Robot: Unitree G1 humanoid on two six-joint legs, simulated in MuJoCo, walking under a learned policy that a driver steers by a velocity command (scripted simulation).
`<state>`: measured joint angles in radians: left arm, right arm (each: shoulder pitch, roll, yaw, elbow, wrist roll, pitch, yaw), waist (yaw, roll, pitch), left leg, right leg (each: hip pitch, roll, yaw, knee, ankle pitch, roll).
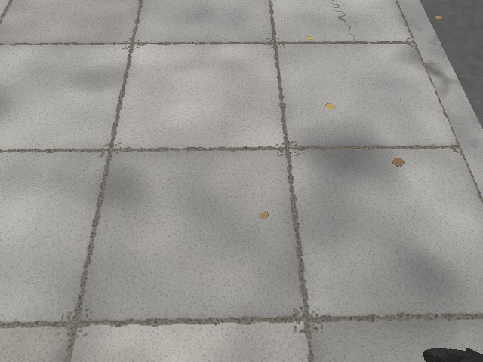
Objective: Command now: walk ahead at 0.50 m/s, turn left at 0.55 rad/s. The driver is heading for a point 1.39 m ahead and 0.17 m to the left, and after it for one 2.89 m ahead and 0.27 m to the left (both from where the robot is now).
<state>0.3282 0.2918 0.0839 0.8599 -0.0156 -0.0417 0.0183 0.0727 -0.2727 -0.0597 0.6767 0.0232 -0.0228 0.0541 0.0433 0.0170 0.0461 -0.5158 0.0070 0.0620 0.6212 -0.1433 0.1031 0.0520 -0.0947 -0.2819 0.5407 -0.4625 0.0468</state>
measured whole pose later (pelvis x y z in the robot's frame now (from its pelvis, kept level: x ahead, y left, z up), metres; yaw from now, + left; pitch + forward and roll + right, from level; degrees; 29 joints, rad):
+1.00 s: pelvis +0.36 +0.05 +0.03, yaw +17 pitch +2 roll +0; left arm 0.24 0.30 0.07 0.78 -0.02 -0.04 -0.02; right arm 0.37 -0.25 -0.05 0.74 -0.01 -0.08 -0.02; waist -0.03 -0.04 -0.04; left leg -0.11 0.02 0.07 0.34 -0.26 0.01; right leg -0.62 0.00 0.08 0.99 -0.21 -0.01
